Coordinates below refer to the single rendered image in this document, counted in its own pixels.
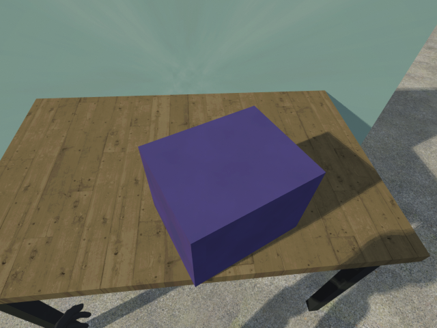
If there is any carton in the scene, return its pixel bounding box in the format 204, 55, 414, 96
138, 106, 326, 287

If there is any left robot hand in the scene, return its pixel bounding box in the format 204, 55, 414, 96
53, 303, 91, 328

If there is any table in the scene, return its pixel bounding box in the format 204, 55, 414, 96
0, 90, 430, 328

